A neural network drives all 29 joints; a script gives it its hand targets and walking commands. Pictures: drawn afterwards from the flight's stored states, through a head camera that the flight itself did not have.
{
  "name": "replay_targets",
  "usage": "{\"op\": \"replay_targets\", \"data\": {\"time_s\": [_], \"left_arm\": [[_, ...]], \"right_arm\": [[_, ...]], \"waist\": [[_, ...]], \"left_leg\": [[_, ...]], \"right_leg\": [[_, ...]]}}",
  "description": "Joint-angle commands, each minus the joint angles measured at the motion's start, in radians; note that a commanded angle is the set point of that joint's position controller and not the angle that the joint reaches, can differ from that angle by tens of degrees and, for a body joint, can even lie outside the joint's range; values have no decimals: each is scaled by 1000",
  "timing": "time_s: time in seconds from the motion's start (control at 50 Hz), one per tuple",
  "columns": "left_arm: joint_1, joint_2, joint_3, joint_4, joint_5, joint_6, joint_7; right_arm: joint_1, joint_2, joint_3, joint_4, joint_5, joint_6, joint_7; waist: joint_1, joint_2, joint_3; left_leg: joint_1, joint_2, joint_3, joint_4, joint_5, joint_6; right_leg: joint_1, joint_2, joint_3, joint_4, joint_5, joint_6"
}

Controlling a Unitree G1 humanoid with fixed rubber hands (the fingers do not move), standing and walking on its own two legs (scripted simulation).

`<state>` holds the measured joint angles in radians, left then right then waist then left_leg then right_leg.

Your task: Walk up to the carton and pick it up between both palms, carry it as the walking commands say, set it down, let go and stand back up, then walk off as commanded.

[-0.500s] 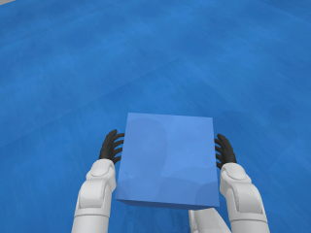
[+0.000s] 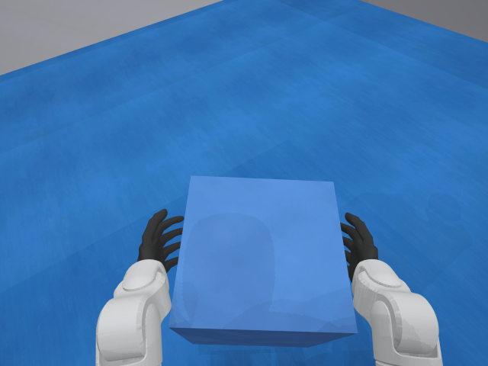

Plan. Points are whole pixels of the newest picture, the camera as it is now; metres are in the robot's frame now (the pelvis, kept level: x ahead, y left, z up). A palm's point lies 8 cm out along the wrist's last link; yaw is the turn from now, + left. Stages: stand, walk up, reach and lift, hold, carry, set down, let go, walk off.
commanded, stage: carry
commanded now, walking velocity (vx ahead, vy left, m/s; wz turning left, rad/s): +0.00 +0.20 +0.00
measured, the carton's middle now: (256, 271) +0.28 +0.02 +0.00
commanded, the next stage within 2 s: none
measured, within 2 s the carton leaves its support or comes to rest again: neither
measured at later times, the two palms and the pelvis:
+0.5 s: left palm (145, 90) +0.70 +0.28 +0.09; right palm (269, 80) +0.73 -0.02 +0.08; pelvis +0.46 +0.10 -0.02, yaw +5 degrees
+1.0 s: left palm (128, 52) +0.86 +0.35 +0.12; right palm (239, 38) +0.90 +0.05 +0.11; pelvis +0.63 +0.15 +0.02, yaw +9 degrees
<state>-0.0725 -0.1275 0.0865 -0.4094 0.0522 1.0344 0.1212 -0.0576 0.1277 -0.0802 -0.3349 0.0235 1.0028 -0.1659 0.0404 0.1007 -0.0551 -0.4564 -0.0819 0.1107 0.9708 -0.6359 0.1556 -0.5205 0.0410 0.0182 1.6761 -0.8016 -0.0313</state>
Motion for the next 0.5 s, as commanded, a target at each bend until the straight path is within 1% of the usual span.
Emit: {"op": "replay_targets", "data": {"time_s": [0.0,0.02,0.04,0.06,0.08,0.1,0.12,0.14,0.16,0.18,0.2,0.22,0.24,0.26,0.28,0.3,0.32,0.34,0.36,0.38,0.4,0.42,0.44,0.46,0.48], "left_arm": [[-255,-812,-603,-153,-332,15,-125],[-266,-800,-611,-189,-335,15,-119],[-314,-790,-623,-234,-341,16,-117],[-329,-768,-627,-261,-332,23,-108],[-302,-757,-610,-249,-313,29,-101],[-245,-737,-607,-238,-297,37,-93],[-217,-724,-611,-185,-284,52,-89],[-230,-672,-609,-169,-268,59,-82],[-250,-655,-594,-158,-252,75,-77],[-289,-681,-594,-177,-265,74,-79],[-306,-672,-596,-175,-277,85,-70],[-316,-694,-598,-170,-291,87,-67],[-345,-699,-612,-186,-304,86,-70],[-394,-735,-643,-248,-333,78,-74],[-458,-722,-663,-302,-350,74,-76],[-480,-729,-670,-315,-357,75,-77],[-488,-722,-672,-325,-364,75,-78],[-467,-703,-663,-327,-362,75,-78],[-450,-673,-643,-321,-354,79,-79],[-428,-657,-619,-285,-343,92,-81],[-373,-644,-596,-209,-312,109,-82],[-317,-653,-585,-152,-291,121,-82],[-249,-647,-562,-63,-282,135,-96],[-225,-659,-543,-20,-280,138,-103],[-210,-674,-525,4,-273,141,-106]], "right_arm": [[-448,810,725,-478,236,38,85],[-457,799,719,-487,236,43,88],[-456,797,717,-490,243,45,91],[-374,777,687,-431,236,56,88],[-384,760,688,-416,248,66,92],[-413,726,683,-415,243,77,95],[-405,710,681,-410,247,88,102],[-360,702,661,-313,240,100,104],[-337,684,636,-259,237,113,104],[-355,715,633,-246,252,111,104],[-322,691,601,-236,239,117,103],[-346,702,587,-251,245,112,102],[-350,700,573,-260,240,104,101],[-402,740,585,-300,258,91,100],[-410,743,577,-298,250,86,95],[-437,759,591,-308,250,86,97],[-408,758,586,-292,234,87,98],[-408,749,586,-293,226,87,94],[-403,738,587,-288,222,87,86],[-363,756,585,-240,218,93,76],[-332,744,575,-205,197,99,72],[-342,739,578,-182,197,109,69],[-362,717,587,-191,184,117,67],[-376,728,605,-209,182,121,66],[-372,728,600,-220,180,132,69]], "waist": [[-125,-154,-305],[-111,-133,-353],[-92,-118,-401],[-62,-96,-452],[-8,-170,-501],[41,-356,-539],[8,-453,-613],[3,-409,-560],[-9,-239,-476],[-15,-153,-390],[-11,-113,-355],[3,-80,-348],[1,-91,-317],[4,-85,-282],[-7,-27,-268],[-23,-34,-268],[-40,-25,-311],[-45,-90,-341],[-71,-152,-425],[-118,-140,-493],[-135,-7,-494],[-97,136,-435],[-83,110,-403],[-91,50,-359],[-103,71,-364]], "left_leg": [[708,157,-329,-369,1855,-66],[637,133,-272,-331,1841,-84],[499,100,-213,-232,1905,-108],[316,78,-204,-53,1877,-142],[173,43,-145,223,1610,-198],[-97,-86,-74,702,627,-280],[-300,-157,-200,975,-54,-298],[-490,-122,-324,1097,-101,-282],[-512,-75,-398,1148,-90,-261],[-666,-40,-424,1147,-109,-221],[-814,-2,-423,1102,-185,-211],[-934,3,-404,1040,-252,-199],[-936,44,-418,921,-329,-203],[-912,71,-397,811,-363,-212],[-813,94,-358,622,-320,-202],[-686,129,-267,381,-196,-190],[-392,126,-155,102,94,-173],[-89,94,-77,-149,370,-157],[139,53,-7,-304,627,-156],[304,-12,37,-423,832,-166],[350,130,-176,-452,1281,-113],[350,266,-439,-506,1705,-13],[399,325,-497,-445,1853,75],[458,362,-510,-440,1897,143],[543,352,-518,-429,1862,151]], "right_leg": [[-434,-6,-200,-406,158,19],[-260,21,-234,-629,322,19],[-3,71,-280,-866,534,22],[299,77,-260,-1022,789,11],[565,13,-199,-1172,1102,-62],[831,-286,151,-1125,1833,-267],[1000,-495,473,-988,2341,-443],[1009,-537,612,-1010,2243,-480],[894,-558,620,-1065,1936,-447],[892,-534,586,-1054,1728,-375],[972,-532,593,-983,1680,-336],[1057,-504,586,-934,1662,-291],[983,-492,581,-923,1627,-264],[903,-480,542,-936,1622,-228],[810,-445,467,-963,1555,-185],[703,-398,348,-1007,1508,-143],[534,-321,172,-1022,1423,-98],[336,-258,-9,-992,1279,-41],[280,-223,-106,-819,1240,-2],[305,-151,-190,-561,1216,56],[248,-53,-222,-241,737,118],[141,62,-158,-42,183,136],[77,43,-61,-22,141,118],[-30,38,-54,12,93,107],[-112,14,-48,-20,73,80]]}}
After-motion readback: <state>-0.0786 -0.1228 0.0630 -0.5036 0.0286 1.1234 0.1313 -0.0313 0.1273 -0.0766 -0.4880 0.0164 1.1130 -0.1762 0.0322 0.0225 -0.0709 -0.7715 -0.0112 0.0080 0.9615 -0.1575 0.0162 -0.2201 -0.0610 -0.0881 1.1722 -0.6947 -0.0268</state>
